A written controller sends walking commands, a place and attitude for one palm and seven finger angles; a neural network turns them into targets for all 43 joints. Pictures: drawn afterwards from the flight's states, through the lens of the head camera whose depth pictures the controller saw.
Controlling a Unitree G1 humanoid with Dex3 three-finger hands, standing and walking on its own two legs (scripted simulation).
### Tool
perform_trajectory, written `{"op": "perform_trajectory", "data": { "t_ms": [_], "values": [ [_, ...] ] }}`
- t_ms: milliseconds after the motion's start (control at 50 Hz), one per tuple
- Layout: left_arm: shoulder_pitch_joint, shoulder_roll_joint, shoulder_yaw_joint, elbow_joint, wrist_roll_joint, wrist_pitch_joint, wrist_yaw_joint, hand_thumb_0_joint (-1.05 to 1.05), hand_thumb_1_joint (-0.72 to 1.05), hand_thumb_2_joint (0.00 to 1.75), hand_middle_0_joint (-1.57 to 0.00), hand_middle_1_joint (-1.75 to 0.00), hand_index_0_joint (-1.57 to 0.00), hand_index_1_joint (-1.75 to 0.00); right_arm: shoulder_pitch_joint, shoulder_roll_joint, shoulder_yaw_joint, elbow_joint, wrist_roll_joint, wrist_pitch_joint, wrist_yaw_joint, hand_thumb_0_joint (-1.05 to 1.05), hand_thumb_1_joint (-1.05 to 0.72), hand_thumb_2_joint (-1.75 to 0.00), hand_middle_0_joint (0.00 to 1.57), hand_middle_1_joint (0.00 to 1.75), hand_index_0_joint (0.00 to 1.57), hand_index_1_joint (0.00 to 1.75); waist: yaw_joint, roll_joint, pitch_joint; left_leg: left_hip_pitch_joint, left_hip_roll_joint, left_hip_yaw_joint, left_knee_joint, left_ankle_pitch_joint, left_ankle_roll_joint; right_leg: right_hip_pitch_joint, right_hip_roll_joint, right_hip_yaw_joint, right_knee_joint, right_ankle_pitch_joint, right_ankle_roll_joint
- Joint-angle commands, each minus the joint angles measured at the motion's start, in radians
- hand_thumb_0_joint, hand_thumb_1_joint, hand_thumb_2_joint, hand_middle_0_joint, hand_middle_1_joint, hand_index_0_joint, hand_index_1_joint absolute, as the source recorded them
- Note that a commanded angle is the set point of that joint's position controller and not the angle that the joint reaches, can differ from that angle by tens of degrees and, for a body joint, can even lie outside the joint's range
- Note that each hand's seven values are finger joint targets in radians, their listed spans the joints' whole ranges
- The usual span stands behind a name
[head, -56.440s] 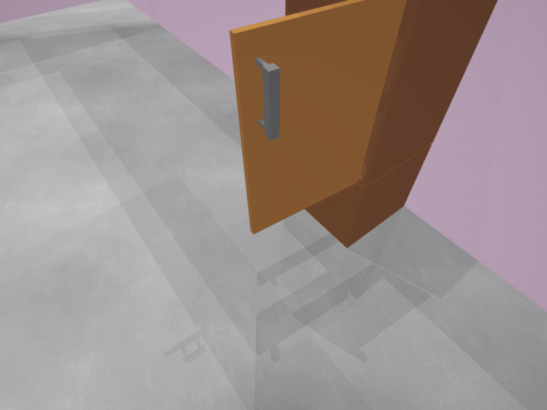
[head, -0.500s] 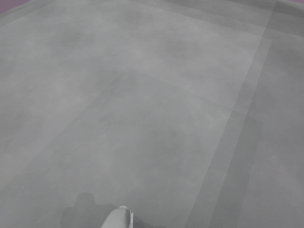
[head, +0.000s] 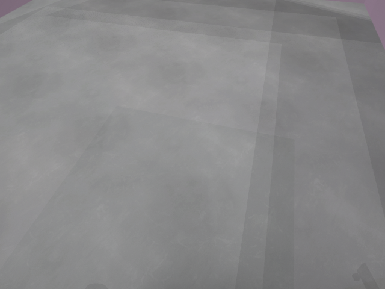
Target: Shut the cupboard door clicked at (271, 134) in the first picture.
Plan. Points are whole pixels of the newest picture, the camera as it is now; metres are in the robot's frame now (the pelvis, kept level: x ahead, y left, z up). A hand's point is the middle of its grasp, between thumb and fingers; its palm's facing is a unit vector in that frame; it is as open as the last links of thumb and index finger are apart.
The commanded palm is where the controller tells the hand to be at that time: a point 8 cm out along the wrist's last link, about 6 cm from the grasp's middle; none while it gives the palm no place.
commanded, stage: turn to face it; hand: left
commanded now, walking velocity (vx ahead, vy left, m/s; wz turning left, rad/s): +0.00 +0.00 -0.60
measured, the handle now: out of the picture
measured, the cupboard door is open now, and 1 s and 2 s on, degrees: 23 23 23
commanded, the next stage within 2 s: none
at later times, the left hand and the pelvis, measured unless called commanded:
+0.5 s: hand (120, 273) +0.17 +0.20 -0.17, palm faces -0.25 -0.95 -0.20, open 7.4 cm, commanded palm none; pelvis +0.03 +0.03 +0.01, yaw -18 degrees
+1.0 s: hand (154, 253) +0.22 +0.12 -0.15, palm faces -0.53 -0.81 -0.26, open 7.4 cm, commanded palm none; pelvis +0.04 -0.01 +0.01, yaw -34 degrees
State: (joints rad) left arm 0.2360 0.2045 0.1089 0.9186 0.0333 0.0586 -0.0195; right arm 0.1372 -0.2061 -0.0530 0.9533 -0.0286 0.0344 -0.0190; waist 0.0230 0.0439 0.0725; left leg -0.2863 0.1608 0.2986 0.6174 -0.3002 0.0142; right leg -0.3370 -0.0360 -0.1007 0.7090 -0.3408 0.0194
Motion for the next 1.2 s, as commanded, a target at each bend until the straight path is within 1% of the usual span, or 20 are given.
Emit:
{"op": "perform_trajectory", "data": {
  "t_ms": [0,20,80,160,320,340,380,460,640,700,720,740,760,860,1020,1080,1100,1120,1140,1180],
  "values": [
    [0.151,0.216,0.031,-0.042,0.016,-0.037,0.018,0.0,0.9,0.9,-0.2,-0.3,-0.2,-0.3,-0.031,-0.065,-0.03,-0.121,0.014,-0.008,0.002,0.0,-0.9,-0.9,0.2,0.3,0.2,0.3,0.064,-0.373,-0.072,-0.281,-0.051,-0.047,0.274,-0.312,-0.063,0.217,-0.277,0.48,-0.408,0.308,-0.142],
    [0.178,0.264,0.031,-0.043,-0.001,-0.038,0.027,0.0,0.9,0.9,-0.2,-0.3,-0.2,-0.3,-0.074,-0.092,-0.023,-0.152,0.011,0.002,0.001,0.0,-0.9,-0.9,0.2,0.3,0.2,0.3,0.09,-0.357,-0.063,-0.316,-0.096,-0.193,0.464,-0.355,-0.062,0.16,-0.359,0.585,-0.45,0.388,-0.24],
    [0.035,0.206,0.022,-0.073,-0.002,-0.04,0.046,0.0,0.9,0.9,-0.2,-0.3,-0.2,-0.3,-0.051,-0.107,-0.028,-0.137,0.012,0.0,0.0,0.0,-0.9,-0.9,0.2,0.3,0.2,0.3,0.014,-0.269,-0.075,-0.39,-0.062,-0.313,0.57,-0.164,-0.069,0.195,-0.272,0.48,-0.398,0.337,-0.234],
    [0.002,0.196,0.009,-0.097,-0.004,-0.045,0.041,0.0,0.9,0.9,-0.2,-0.3,-0.2,-0.3,0.005,-0.092,-0.019,-0.116,0.013,-0.004,0.006,0.0,-0.9,-0.9,0.2,0.3,0.2,0.3,-0.006,-0.152,-0.155,-0.252,-0.089,-0.278,0.413,-0.092,-0.091,0.206,-0.194,0.349,-0.343,0.442,-0.2],
    [-0.035,0.224,0.014,-0.088,-0.008,-0.026,0.03,0.0,0.9,0.9,-0.2,-0.3,-0.2,-0.3,0.078,-0.103,-0.01,-0.116,0.027,-0.023,-0.012,0.0,-0.9,-0.9,0.2,0.3,0.2,0.3,-0.032,-0.189,-0.137,0.015,-0.142,-0.269,-0.079,-0.005,-0.081,0.093,-0.143,0.444,-0.253,0.477,-0.159],
    [-0.057,0.199,0.007,-0.094,-0.015,-0.021,0.029,0.0,0.9,0.9,-0.2,-0.3,-0.2,-0.3,0.121,-0.125,-0.016,-0.099,0.028,-0.031,-0.014,0.0,-0.9,-0.9,0.2,0.3,0.2,0.3,-0.055,-0.144,-0.149,0.148,-0.107,-0.285,-0.21,0.084,-0.074,-0.001,-0.089,0.399,-0.202,0.372,-0.108],
    [-0.065,0.118,-0.012,-0.142,-0.025,-0.017,0.014,0.0,0.9,0.9,-0.2,-0.3,-0.2,-0.3,0.171,-0.277,-0.04,-0.108,0.003,-0.042,-0.024,0.0,-0.9,-0.9,0.2,0.3,0.2,0.3,-0.068,0.273,-0.142,0.248,0.288,-0.653,-0.358,0.276,0.093,-0.242,0.104,0.14,0.172,-0.258,0.005],
    [-0.07,0.138,0.007,-0.113,-0.008,-0.002,-0.009,0.0,0.9,0.9,-0.2,-0.3,-0.2,-0.3,0.058,-0.205,-0.016,-0.143,-0.007,-0.043,-0.031,0.0,-0.9,-0.9,0.2,0.3,0.2,0.3,-0.018,0.15,-0.075,0.119,0.197,-0.432,-0.293,0.467,0.126,-0.224,0.025,0.143,0.466,-0.156,0.028],
    [-0.119,0.088,-0.015,-0.144,-0.013,-0.006,-0.021,0.0,0.9,0.9,-0.2,-0.3,-0.2,-0.3,0.128,-0.221,-0.042,-0.102,-0.004,-0.031,-0.017,0.0,-0.9,-0.9,0.2,0.3,0.2,0.3,-0.06,0.189,-0.111,0.208,0.187,-0.242,-0.179,0.535,0.1,-0.055,0.04,0.008,0.046,-0.085,0.011],
    [-0.021,0.119,-0.004,-0.117,-0.011,-0.018,-0.017,0.0,0.9,0.9,-0.2,-0.3,-0.2,-0.3,0.084,-0.236,-0.05,-0.11,0.005,-0.028,-0.01,0.0,-0.9,-0.9,0.2,0.3,0.2,0.3,0.001,0.125,-0.14,0.107,0.157,-0.179,-0.033,0.432,0.027,0.16,0.044,-0.001,-0.222,0.151,-0.016],
    [0.051,0.19,0.009,-0.096,-0.004,-0.031,-0.009,0.0,0.9,0.9,-0.2,-0.3,-0.2,-0.3,0.086,-0.201,-0.047,-0.123,0.017,-0.028,-0.005,0.0,-0.9,-0.9,0.2,0.3,0.2,0.3,0.033,-0.037,-0.189,-0.008,0.093,-0.13,0.13,0.276,-0.03,0.322,-0.068,0.134,-0.332,0.337,-0.054],
    [0.101,0.307,0.03,-0.081,0.003,-0.044,0.008,0.0,0.9,0.9,-0.2,-0.3,-0.2,-0.3,0.044,-0.107,-0.021,-0.173,0.017,-0.024,0.001,0.0,-0.9,-0.9,0.2,0.3,0.2,0.3,0.063,-0.364,-0.166,-0.308,-0.078,-0.098,0.381,-0.311,-0.093,0.432,-0.318,0.498,-0.359,0.695,-0.16],
    [0.131,0.322,0.03,-0.069,-0.015,-0.038,0.022,0.0,0.9,0.9,-0.2,-0.3,-0.2,-0.3,0.016,-0.141,-0.015,-0.181,0.017,-0.008,-0.012,0.0,-0.9,-0.9,0.2,0.3,0.2,0.3,0.076,-0.316,-0.173,-0.331,-0.073,-0.25,0.526,-0.351,-0.086,0.364,-0.374,0.516,-0.349,0.749,-0.247],
    [-0.035,0.202,0.002,-0.118,-0.016,-0.043,0.039,0.0,0.9,0.9,-0.2,-0.3,-0.2,-0.3,0.027,-0.133,-0.017,-0.136,0.013,-0.004,-0.004,0.0,-0.9,-0.9,0.2,0.3,0.2,0.3,-0.015,-0.197,-0.145,-0.317,-0.054,-0.301,0.531,-0.104,-0.11,0.293,-0.194,0.319,-0.307,0.707,-0.202],
    [-0.014,0.24,0.013,-0.1,-0.004,-0.038,0.032,0.0,0.9,0.9,-0.2,-0.3,-0.2,-0.3,-0.001,-0.109,-0.013,-0.162,0.023,-0.011,-0.003,0.0,-0.9,-0.9,0.2,0.3,0.2,0.3,-0.005,-0.187,-0.125,-0.164,-0.117,-0.276,0.182,-0.113,-0.101,0.196,-0.184,0.43,-0.29,0.597,-0.216],
    [-0.059,0.227,0.009,-0.105,-0.012,-0.028,0.03,0.0,0.9,0.9,-0.2,-0.3,-0.2,-0.3,0.083,-0.121,-0.013,-0.135,0.028,-0.024,-0.01,0.0,-0.9,-0.9,0.2,0.3,0.2,0.3,-0.052,-0.173,-0.134,0.056,-0.137,-0.265,-0.099,0.059,-0.09,0.074,-0.122,0.427,-0.214,0.521,-0.142],
    [-0.06,0.188,0.001,-0.112,-0.021,-0.024,0.028,0.0,0.9,0.9,-0.2,-0.3,-0.2,-0.3,0.123,-0.161,-0.02,-0.124,0.023,-0.035,-0.014,0.0,-0.9,-0.9,0.2,0.3,0.2,0.3,-0.068,-0.08,-0.155,0.192,-0.063,-0.316,-0.227,0.144,-0.072,-0.022,-0.048,0.372,-0.143,0.376,-0.09],
    [-0.016,0.127,-0.01,-0.124,-0.032,-0.019,0.019,0.0,0.9,0.9,-0.2,-0.3,-0.2,-0.3,0.148,-0.265,-0.036,-0.126,0.008,-0.045,-0.018,0.0,-0.9,-0.9,0.2,0.3,0.2,0.3,-0.063,0.202,-0.194,0.312,0.185,-0.571,-0.29,0.284,0.022,-0.186,0.097,0.24,0.05,-0.027,-0.022],
    [-0.038,0.136,-0.016,-0.137,-0.025,-0.022,0.017,0.0,0.9,0.9,-0.2,-0.3,-0.2,-0.3,0.178,-0.296,-0.041,-0.136,0.006,-0.038,-0.02,0.0,-0.9,-0.9,0.2,0.3,0.2,0.3,-0.078,0.258,-0.18,0.254,0.328,-0.658,-0.301,0.394,0.122,-0.202,0.088,0.154,0.287,-0.314,0.002],
    [-0.035,0.158,0.004,-0.122,-0.004,-0.011,0.006,0.0,0.9,0.9,-0.2,-0.3,-0.2,-0.3,0.096,-0.234,-0.018,-0.157,-0.005,-0.041,-0.026,0.0,-0.9,-0.9,0.2,0.3,0.2,0.3,-0.039,0.162,-0.109,0.112,0.264,-0.572,-0.341,0.324,0.131,-0.213,0.043,0.182,0.479,-0.216,0.018]
  ]
}}
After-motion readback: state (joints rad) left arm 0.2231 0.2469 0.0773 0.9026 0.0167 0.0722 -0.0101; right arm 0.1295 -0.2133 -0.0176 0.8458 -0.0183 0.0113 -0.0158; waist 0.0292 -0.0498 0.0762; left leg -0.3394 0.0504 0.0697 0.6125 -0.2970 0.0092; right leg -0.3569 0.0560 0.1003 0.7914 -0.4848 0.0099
